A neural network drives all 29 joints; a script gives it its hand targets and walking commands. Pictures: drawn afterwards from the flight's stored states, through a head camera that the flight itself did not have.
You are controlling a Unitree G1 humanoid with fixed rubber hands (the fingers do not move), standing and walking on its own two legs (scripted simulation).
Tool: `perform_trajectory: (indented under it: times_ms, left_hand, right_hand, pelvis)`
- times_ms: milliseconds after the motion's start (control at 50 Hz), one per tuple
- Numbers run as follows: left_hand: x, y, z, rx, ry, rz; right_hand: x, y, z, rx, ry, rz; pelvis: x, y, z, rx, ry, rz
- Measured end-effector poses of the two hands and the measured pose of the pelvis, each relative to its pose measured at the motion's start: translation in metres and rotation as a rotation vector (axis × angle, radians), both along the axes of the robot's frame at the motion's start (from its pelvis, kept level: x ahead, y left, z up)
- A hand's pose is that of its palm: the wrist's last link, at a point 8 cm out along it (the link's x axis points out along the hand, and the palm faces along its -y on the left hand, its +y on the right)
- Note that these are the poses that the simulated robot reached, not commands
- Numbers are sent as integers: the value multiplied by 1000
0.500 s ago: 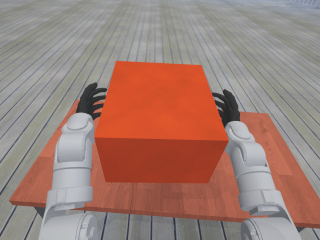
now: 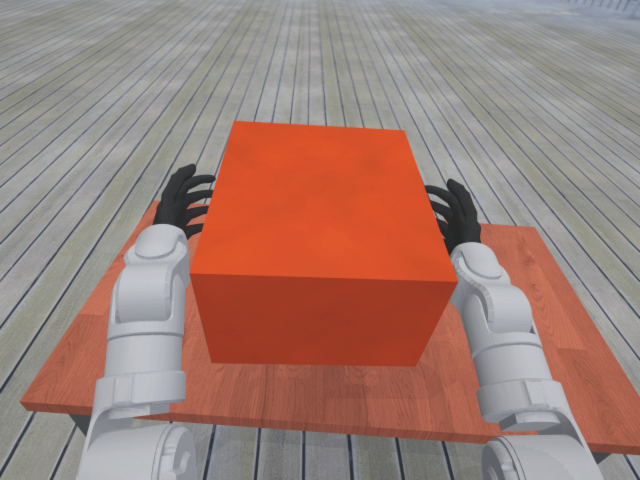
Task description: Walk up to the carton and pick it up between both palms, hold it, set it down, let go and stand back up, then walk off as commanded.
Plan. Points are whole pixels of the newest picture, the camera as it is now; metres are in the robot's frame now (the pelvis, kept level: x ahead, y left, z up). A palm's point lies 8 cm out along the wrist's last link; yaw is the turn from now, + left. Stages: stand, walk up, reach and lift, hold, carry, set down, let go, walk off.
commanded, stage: hold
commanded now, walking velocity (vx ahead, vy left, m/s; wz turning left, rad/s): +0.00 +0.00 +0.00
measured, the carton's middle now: (318, 234) +0.41 -0.01 +0.14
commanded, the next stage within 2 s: set down in 1.02 s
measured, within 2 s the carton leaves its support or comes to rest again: neither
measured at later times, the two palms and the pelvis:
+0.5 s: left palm (175, 230) +0.36 +0.17 +0.18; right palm (459, 242) +0.36 -0.18 +0.17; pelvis +0.01 +0.00 +0.00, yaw +0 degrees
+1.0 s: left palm (173, 229) +0.36 +0.17 +0.19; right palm (460, 245) +0.35 -0.18 +0.17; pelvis +0.00 +0.00 +0.00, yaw +0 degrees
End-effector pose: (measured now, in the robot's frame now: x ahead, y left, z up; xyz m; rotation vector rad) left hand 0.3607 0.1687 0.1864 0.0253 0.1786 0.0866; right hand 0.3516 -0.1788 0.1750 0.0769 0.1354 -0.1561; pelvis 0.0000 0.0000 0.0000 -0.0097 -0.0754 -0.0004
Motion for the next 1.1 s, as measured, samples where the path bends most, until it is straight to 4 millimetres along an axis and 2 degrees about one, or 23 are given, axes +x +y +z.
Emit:
perform_trajectory:
  times_ms: [560,1100]
  left_hand:
    - [1,-1,-3,3,-4,5]
    - [0,0,0,4,-3,2]
  right_hand:
    - [3,-1,-1,-2,-5,6]
    - [1,1,-1,2,-4,5]
  pelvis:
    - [6,-2,0,-1,-2,6]
    - [-1,-2,0,0,-8,-4]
